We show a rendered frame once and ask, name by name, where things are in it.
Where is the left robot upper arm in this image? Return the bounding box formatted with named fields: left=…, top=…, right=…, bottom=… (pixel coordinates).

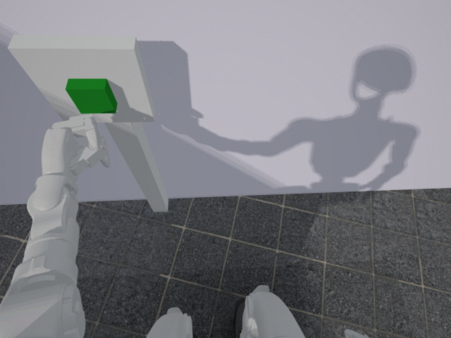
left=0, top=283, right=86, bottom=338

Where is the button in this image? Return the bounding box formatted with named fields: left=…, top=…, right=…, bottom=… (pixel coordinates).
left=66, top=79, right=117, bottom=113

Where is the robot right thigh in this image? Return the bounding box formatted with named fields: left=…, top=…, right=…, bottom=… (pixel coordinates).
left=245, top=292, right=305, bottom=338

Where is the panel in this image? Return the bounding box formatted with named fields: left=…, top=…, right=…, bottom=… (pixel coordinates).
left=8, top=35, right=168, bottom=212

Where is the robot left thigh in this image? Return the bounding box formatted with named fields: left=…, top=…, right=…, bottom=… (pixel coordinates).
left=146, top=312, right=193, bottom=338

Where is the robot left forearm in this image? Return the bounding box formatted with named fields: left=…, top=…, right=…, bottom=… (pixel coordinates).
left=0, top=174, right=80, bottom=308

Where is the robot left hand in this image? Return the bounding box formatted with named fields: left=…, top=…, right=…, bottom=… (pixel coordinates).
left=42, top=113, right=110, bottom=183

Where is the robot thigh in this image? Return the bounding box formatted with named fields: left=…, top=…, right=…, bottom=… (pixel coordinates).
left=146, top=312, right=193, bottom=338
left=245, top=292, right=305, bottom=338

